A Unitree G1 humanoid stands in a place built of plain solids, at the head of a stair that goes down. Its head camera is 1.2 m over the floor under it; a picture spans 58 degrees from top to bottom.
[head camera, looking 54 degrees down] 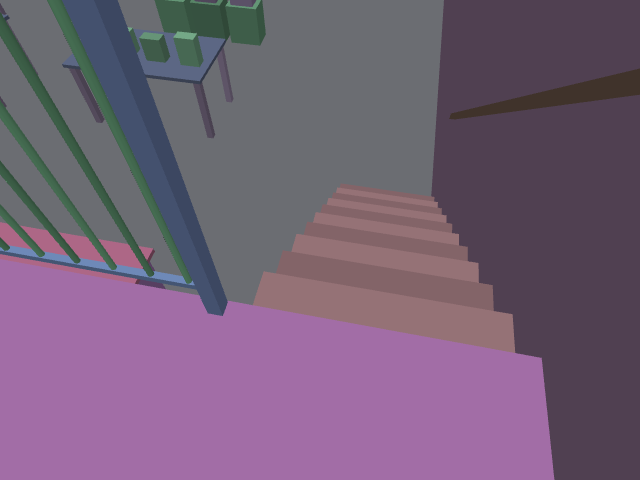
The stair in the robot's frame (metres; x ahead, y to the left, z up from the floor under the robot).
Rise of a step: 0.19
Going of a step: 0.24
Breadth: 0.91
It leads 11 degrees to the right of straight ahead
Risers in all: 11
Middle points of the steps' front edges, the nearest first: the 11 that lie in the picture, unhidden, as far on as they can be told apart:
0.55 -0.19 0.00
0.78 -0.23 -0.19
1.01 -0.28 -0.38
1.24 -0.33 -0.57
1.47 -0.37 -0.76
1.70 -0.42 -0.95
1.93 -0.46 -1.15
2.17 -0.51 -1.34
2.40 -0.56 -1.53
2.63 -0.60 -1.72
2.86 -0.65 -1.91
